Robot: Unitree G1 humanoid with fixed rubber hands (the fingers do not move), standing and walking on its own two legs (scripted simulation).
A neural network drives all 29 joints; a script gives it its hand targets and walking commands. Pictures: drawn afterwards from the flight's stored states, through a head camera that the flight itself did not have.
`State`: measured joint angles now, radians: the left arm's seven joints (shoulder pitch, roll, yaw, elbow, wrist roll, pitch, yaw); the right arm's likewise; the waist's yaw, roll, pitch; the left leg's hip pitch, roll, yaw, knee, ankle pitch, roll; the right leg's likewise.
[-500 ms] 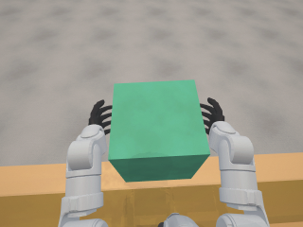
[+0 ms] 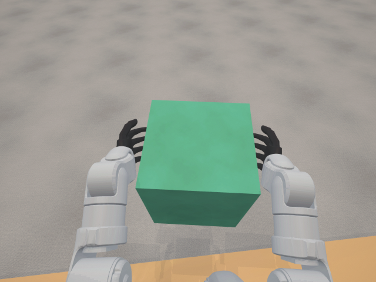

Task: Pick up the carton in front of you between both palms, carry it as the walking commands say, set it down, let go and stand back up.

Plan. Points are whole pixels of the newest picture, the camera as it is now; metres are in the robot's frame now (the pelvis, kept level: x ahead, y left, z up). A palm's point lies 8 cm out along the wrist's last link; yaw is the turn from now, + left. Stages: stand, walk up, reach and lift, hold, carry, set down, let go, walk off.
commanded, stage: carry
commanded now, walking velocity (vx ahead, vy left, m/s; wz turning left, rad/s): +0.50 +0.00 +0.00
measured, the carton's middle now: (197, 169) +0.35 -0.03 +0.03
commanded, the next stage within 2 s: none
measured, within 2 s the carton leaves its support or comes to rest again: neither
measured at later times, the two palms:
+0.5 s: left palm (140, 116) +0.68 +0.15 -0.08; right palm (219, 108) +0.71 -0.15 -0.09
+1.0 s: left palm (158, 79) +1.10 +0.11 -0.18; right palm (215, 77) +1.08 -0.19 -0.18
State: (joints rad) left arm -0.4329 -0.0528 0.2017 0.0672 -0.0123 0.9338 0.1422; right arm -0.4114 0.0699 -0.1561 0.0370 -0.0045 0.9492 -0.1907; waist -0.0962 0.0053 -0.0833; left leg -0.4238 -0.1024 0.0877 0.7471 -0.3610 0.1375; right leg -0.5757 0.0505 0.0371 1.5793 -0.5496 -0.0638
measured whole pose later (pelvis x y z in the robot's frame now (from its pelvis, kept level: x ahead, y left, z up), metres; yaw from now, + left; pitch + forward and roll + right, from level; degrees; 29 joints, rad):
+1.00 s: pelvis +0.77 -0.02 -0.24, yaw +0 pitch +5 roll +0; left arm -0.32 -0.12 0.22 -0.07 0.03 0.92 0.14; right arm -0.36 0.08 -0.17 0.00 0.05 0.92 -0.18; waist -0.09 -0.01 0.01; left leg -0.25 -0.06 0.06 0.54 -0.39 0.08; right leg -0.78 -0.05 -0.02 0.91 -0.21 -0.03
